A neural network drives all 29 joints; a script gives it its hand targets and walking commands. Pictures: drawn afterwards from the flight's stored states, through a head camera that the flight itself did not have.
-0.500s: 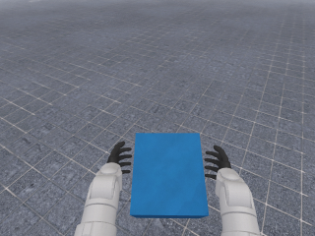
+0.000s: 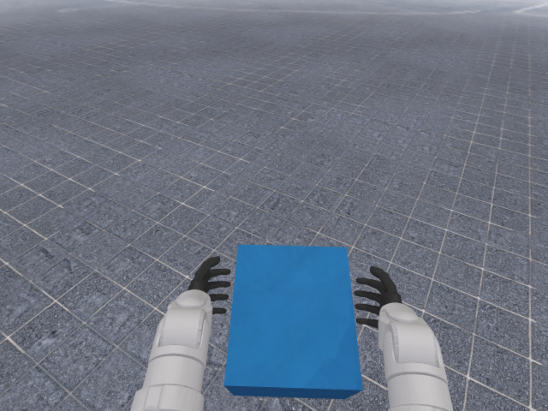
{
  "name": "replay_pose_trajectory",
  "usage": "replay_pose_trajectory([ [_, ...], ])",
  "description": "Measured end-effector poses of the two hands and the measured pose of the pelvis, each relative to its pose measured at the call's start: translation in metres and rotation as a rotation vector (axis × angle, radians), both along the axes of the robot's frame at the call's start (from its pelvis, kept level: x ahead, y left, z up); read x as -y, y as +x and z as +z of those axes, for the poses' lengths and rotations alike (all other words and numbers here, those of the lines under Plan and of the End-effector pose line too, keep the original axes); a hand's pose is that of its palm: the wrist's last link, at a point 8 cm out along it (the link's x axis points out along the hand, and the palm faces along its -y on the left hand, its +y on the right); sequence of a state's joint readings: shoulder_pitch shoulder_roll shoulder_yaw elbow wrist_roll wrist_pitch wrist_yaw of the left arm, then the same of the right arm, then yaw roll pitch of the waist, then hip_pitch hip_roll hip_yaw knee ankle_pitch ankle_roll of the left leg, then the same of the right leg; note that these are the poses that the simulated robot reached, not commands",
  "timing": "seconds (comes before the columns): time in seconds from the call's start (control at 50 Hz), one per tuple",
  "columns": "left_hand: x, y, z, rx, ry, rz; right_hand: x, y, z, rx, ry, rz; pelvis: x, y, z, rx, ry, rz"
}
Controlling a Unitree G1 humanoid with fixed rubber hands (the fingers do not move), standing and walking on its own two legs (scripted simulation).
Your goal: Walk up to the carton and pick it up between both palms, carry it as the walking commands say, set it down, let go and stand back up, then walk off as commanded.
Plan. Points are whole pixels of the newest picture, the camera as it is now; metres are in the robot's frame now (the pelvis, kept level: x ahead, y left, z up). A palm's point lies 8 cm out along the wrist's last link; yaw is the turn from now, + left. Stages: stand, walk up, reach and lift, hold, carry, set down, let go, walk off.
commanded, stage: set down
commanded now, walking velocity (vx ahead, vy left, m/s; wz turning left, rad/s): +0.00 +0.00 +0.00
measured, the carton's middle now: (290, 320) +0.33 -0.03 -0.07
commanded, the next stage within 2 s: none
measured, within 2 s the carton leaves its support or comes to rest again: neither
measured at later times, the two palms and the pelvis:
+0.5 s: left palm (209, 315) +0.31 +0.12 -0.03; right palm (380, 327) +0.29 -0.17 -0.03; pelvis -0.01 -0.01 -0.01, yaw +0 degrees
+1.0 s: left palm (217, 330) +0.34 +0.11 -0.12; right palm (365, 342) +0.32 -0.17 -0.13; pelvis -0.04 -0.01 -0.07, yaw +0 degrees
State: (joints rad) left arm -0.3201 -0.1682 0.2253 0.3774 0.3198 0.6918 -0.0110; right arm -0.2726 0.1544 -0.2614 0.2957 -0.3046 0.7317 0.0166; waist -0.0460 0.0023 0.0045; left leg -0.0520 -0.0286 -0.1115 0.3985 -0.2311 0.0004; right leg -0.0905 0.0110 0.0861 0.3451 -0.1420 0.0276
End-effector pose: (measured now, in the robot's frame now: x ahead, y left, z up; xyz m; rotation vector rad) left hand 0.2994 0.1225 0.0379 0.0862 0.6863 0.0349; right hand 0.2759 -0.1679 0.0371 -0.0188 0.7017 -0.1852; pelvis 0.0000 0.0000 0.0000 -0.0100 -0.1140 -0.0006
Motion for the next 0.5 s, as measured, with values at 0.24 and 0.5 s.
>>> replay_pose_trajectory([
  [0.24, 0.001, 0.009, -0.027, -0.032, 0.005, 0.003, 0.001, 0.006, -0.032, -0.034, 0.007, 0.003, -0.001, 0.002, -0.003, -0.079, 0.002, 0.000],
  [0.5, 0.007, 0.015, -0.063, -0.043, -0.002, 0.036, 0.005, 0.018, -0.067, -0.047, 0.006, -0.012, 0.008, -0.007, -0.012, -0.205, 0.009, 0.005],
])
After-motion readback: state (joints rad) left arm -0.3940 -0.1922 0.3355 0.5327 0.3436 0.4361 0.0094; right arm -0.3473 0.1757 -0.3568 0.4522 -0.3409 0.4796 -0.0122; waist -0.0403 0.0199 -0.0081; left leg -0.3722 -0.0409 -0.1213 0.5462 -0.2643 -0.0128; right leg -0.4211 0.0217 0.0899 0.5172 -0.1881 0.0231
